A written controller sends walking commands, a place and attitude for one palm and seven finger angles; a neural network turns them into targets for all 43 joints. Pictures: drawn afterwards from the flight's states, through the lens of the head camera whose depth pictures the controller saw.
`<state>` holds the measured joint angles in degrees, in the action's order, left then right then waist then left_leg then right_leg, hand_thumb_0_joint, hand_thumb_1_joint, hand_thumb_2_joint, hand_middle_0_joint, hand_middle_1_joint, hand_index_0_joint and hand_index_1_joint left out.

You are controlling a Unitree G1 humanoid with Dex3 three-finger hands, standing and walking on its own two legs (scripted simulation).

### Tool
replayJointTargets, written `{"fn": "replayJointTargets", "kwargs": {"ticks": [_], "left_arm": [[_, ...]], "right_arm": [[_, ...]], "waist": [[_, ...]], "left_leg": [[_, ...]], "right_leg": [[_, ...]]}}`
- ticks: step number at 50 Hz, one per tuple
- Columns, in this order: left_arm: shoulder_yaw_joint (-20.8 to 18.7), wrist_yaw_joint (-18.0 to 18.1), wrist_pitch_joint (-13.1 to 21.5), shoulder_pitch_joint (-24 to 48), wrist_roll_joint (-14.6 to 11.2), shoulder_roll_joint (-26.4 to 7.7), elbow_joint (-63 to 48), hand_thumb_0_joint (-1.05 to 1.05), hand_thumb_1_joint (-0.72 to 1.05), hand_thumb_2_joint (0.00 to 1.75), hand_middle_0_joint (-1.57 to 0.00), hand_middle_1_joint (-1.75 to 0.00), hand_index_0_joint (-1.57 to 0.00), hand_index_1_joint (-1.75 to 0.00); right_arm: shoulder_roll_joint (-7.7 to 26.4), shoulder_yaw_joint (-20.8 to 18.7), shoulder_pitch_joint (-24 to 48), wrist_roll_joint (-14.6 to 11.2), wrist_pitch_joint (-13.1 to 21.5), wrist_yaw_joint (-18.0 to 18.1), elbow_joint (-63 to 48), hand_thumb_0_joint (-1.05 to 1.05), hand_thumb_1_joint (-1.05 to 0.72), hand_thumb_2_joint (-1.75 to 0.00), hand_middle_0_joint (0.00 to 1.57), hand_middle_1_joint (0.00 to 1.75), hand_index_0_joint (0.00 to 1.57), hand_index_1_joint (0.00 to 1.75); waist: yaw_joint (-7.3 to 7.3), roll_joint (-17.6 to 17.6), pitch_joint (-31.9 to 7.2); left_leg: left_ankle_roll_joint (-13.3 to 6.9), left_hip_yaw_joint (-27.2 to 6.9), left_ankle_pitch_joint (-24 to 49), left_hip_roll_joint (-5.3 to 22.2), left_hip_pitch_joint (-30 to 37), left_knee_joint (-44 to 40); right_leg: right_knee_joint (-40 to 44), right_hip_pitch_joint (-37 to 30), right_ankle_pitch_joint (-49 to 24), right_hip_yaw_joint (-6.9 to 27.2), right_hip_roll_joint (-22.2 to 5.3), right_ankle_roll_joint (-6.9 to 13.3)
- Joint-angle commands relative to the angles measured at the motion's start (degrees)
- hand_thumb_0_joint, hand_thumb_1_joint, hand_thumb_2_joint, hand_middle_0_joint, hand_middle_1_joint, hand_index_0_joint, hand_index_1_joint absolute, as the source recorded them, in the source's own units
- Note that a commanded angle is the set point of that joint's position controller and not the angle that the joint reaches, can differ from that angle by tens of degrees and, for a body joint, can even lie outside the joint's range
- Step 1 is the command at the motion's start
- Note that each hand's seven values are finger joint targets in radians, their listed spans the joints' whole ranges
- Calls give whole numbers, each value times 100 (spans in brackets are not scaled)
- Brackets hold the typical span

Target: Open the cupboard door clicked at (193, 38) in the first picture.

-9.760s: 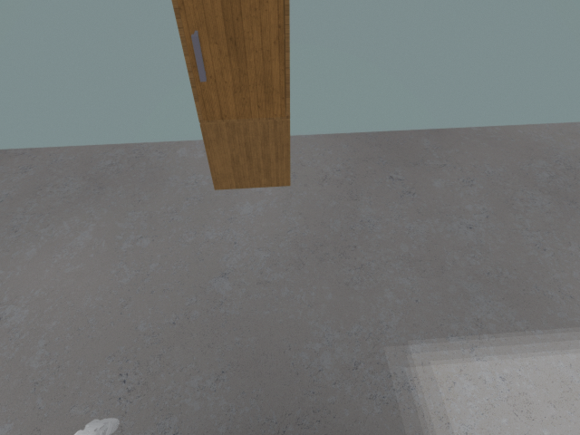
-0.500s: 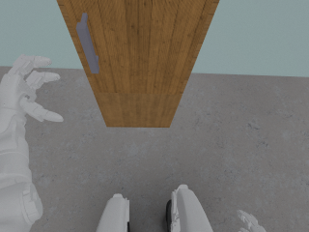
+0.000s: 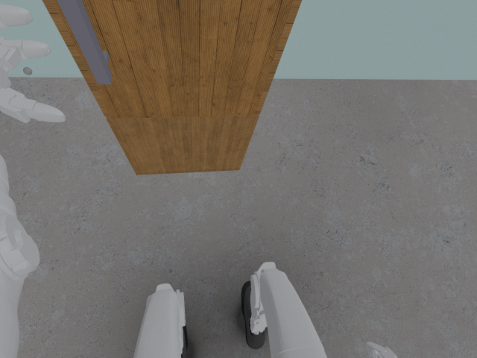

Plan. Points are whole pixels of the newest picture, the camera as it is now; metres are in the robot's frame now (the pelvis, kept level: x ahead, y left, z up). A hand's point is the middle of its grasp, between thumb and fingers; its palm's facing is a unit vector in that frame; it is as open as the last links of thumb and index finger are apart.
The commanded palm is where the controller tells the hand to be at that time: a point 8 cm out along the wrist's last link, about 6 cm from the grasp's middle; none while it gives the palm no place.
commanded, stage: move the hooked fingers beside the handle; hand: left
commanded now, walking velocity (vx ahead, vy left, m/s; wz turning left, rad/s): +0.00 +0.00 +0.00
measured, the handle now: (89, 31) +0.60 +0.18 +0.07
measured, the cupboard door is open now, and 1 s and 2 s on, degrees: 0 0 0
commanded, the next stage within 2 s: slide the fingers in behind the handle in 0.88 s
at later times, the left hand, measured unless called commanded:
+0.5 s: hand (28, 63) +0.54 +0.26 +0.06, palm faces +0.00 -1.00 -0.03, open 13.9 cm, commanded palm +0.53 +0.29 +0.06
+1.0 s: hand (32, 63) +0.55 +0.25 +0.06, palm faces -0.01 -1.00 -0.02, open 13.9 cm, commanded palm +0.53 +0.28 +0.06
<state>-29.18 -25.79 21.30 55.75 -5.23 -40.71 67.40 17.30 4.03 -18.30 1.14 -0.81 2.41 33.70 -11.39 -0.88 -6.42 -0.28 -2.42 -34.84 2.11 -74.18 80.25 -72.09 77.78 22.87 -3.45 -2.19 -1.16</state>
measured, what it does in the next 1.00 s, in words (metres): stands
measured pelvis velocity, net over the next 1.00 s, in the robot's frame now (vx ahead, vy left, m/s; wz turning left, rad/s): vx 0.02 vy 0.01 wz -0.01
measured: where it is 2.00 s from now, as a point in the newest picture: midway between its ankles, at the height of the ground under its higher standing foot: (216, 344)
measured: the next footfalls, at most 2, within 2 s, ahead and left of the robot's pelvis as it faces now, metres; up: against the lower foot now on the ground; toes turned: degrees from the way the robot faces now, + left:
none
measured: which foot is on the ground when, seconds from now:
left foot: down 0.00-1.00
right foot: down 0.00-1.00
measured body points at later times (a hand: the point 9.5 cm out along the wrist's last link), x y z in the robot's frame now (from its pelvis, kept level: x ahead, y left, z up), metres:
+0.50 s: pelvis +0.01 +0.01 +0.01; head +0.20 +0.04 +0.41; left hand +0.54 +0.31 +0.07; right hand +0.02 -0.26 -0.10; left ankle +0.02 +0.11 -0.60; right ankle +0.09 -0.14 -0.60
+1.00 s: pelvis +0.02 +0.01 +0.00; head +0.20 +0.04 +0.41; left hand +0.54 +0.31 +0.07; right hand +0.05 -0.26 -0.10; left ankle +0.02 +0.11 -0.60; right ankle +0.09 -0.14 -0.60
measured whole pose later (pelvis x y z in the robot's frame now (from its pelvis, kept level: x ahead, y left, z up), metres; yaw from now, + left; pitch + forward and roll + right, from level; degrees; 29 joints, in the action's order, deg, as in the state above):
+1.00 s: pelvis +0.02 +0.01 +0.00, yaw -1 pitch +30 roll -5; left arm -29.3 -24.4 20.9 55.3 -4.6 -39.9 65.7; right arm 15.5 4.6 -18.0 1.5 -4.7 0.8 32.8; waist -11.6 -1.2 -6.5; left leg -0.7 -2.8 -36.2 2.5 -73.6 79.7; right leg -70.7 76.8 23.7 -3.8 -1.7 -1.8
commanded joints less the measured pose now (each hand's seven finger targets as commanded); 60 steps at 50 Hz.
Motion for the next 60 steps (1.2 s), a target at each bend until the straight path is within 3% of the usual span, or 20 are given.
{"fn": "replayJointTargets", "kwargs": {"ticks": [1, 4, 8, 10, 13, 17, 20, 22, 25, 29, 33, 40, 43, 44, 47, 49, 52, 55, 56, 60], "left_arm": [[-179, 87, 173, 2527, -17, -1785, -957, 0, -50, 30, -30, -120, -30, -120], [-184, 176, 136, 2911, 120, -1983, -939, 0, -50, 30, -30, -120, -30, -120], [-490, 174, 161, 2231, 141, -2201, -1022, 0, -50, 30, -30, -120, -30, -120], [-416, 136, 102, 2186, 101, -2091, -980, 0, -50, 30, -30, -120, -30, -120], [-683, 112, 117, 2131, 59, -2417, -1161, 0, -50, 30, -30, -120, -30, -120], [-552, 79, 252, 2200, -34, -2126, -1579, 0, -50, 30, -30, -120, -30, -120], [-370, 66, 215, 2147, -44, -1869, -1366, 0, -50, 30, -30, -120, -30, -120], [-166, 62, 226, 2223, -76, -1578, -1454, 0, -50, 30, -30, -120, -30, -120], [-273, 100, 181, 2030, -70, -1637, -1185, 0, -50, 30, -30, -120, -30, -120], [-128, 138, 279, 2214, -33, -1518, -1475, 0, -50, 30, -30, -120, -30, -120], [-219, 201, 346, 2096, -57, -1538, -1402, 0, -50, 30, -30, -120, -30, -120], [-163, 223, 326, 2318, 12, -1663, -1165, 0, -50, 30, -30, -120, -30, -120], [-240, 212, 471, 2347, -6, -1714, -1641, 0, -50, 30, -30, -120, -30, -120], [-91, 189, 456, 2340, -41, -1489, -1652, 0, -50, 30, -30, -120, -30, -120], [-156, 137, 286, 2060, -110, -1434, -1188, 0, -50, 30, -30, -120, -30, -120], [-167, 126, 217, 2067, -57, -1541, -1303, 0, -50, 30, -30, -120, -30, -120], [30, 196, 286, 2186, -88, -1231, -1735, 0, -50, 30, -30, -120, -30, -120], [63, 308, 296, 2019, -154, -972, -1612, 0, -50, 30, -30, -120, -30, -120], [-1, 359, 271, 2004, -145, -1051, -1444, 0, -50, 30, -30, -120, -30, -120], [-82, 542, 316, 2131, 25, -1302, -1268, 0, -50, 30, -30, -120, -30, -120]], "right_arm": [[1143, -366, -1095, -1, -27, 64, -264, 0, -90, -90, 20, 30, 20, 30], [1148, -321, -1183, 26, -75, 56, -245, 0, -90, -90, 20, 30, 20, 30], [1123, -332, -1271, 41, -164, -9, -365, 0, -90, -90, 20, 30, 20, 30], [1109, -326, -1246, 21, -212, -36, -369, 0, -90, -90, 20, 30, 20, 30], [1130, -323, -1252, 14, -245, -26, -418, 0, -90, -90, 20, 30, 20, 30], [1096, -377, -1273, 24, -244, -71, -375, 0, -90, -90, 20, 30, 20, 30], [1090, -388, -1259, 11, -258, -64, -292, 0, -90, -90, 20, 30, 20, 30], [1067, -400, -1253, 11, -242, -62, -279, 0, -90, -90, 20, 30, 20, 30], [1073, -407, -1267, 17, -264, -47, -240, 0, -90, -90, 20, 30, 20, 30], [1053, -418, -1220, 38, -288, -59, -249, 0, -90, -90, 20, 30, 20, 30], [1052, -422, -1157, 36, -314, -72, -293, 0, -90, -90, 20, 30, 20, 30], [1053, -356, -1051, 17, -328, -31, -333, 0, -90, -90, 20, 30, 20, 30], [1062, -408, -1114, 46, -308, -56, -335, 0, -90, -90, 20, 30, 20, 30], [1041, -417, -1108, 45, -312, -71, -309, 0, -90, -90, 20, 30, 20, 30], [1052, -403, -1149, 19, -340, -68, -280, 0, -90, -90, 20, 30, 20, 30], [1059, -397, -1143, 17, -365, -63, -297, 0, -90, -90, 20, 30, 20, 30], [1006, -432, -1148, 25, -353, -89, -330, 0, -90, -90, 20, 30, 20, 30], [980, -470, -1171, 29, -341, -121, -254, 0, -90, -90, 20, 30, 20, 30], [996, -450, -1174, 26, -347, -110, -243, 0, -90, -90, 20, 30, 20, 30], [974, -389, -1141, 35, -321, -80, -268, 0, -90, -90, 20, 30, 20, 30]], "waist": [[-104, -1154, -3291], [-202, -1217, -3330], [39, -1275, -3728], [-31, -1155, -3450], [45, -1116, -3572], [20, -1361, -3705], [-54, -1194, -3340], [-77, -1402, -3350], [-74, -1163, -3252], [-56, -1492, -3373], [-17, -1345, -3373], [-122, -1152, -3052], [11, -1618, -3826], [-35, -1695, -3817], [-104, -1163, -3366], [-33, -1279, -3444], [-20, -1560, -3585], [-47, -1289, -3491], [-75, -988, -3290], [-35, -978, -3024]], "left_leg": [[-121, -131, 2173, -84, 1803, -1090], [-132, -168, 2209, -64, 1726, -1038], [-102, -140, 2641, -46, 1938, -1067], [-125, -103, 2473, -26, 1773, -1080], [-145, -83, 2451, -22, 1689, -1080], [-96, -163, 2773, -4, 2188, -1121], [-99, -155, 2542, -8, 2095, -1161], [-83, -185, 2664, -19, 2311, -1190], [-73, -177, 2740, -21, 2209, -1160], [-6, -230, 3113, -4, 2549, -1138], [3, -231, 3124, -16, 2499, -1136], [-78, -145, 2498, -55, 1949, -1103], [29, -255, 3199, -40, 2679, -1082], [53, -268, 3406, -23, 2806, -1060], [-31, -234, 3117, -23, 2365, -1049], [-30, -213, 3027, -22, 2329, -1089], [19, -265, 3226, -18, 2675, -1146], [16, -236, 3113, -20, 2646, -1158], [-23, -212, 2800, -34, 2337, -1196], [-76, -123, 2243, -78, 1891, -1274]], "right_leg": [[654, -2028, -786, 67, 313, 218], [619, -1973, -814, 57, 326, 220], [577, -2289, -1144, 50, 345, 247], [654, -2278, -1093, 67, 356, 213], [623, -2436, -1155, 90, 366, 213], [636, -2251, -1207, 39, 384, 241], [736, -2158, -1028, 33, 384, 214], [735, -1998, -1043, 7, 377, 243], [747, -2084, -1142, 0, 376, 226], [684, -1910, -1237, -28, 360, 255], [668, -2017, -1265, -32, 369, 260], [679, -2105, -1056, 17, 367, 234], [583, -2048, -1273, -16, 357, 276], [591, -1970, -1359, -29, 360, 272], [641, -2054, -1375, -35, 377, 253], [638, -2112, -1342, -22, 361, 245], [645, -1992, -1309, -43, 370, 278], [741, -2016, -1277, -47, 383, 246], [773, -2148, -1192, -31, 384, 232], [791, -2297, -934, 26, 365, 238]]}}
